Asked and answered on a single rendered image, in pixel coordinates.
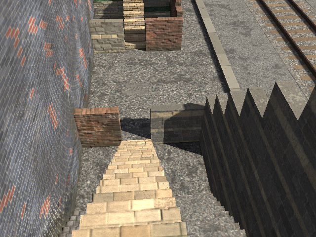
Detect stairs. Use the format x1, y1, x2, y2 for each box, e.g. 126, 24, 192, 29
71, 139, 188, 237
122, 0, 146, 49

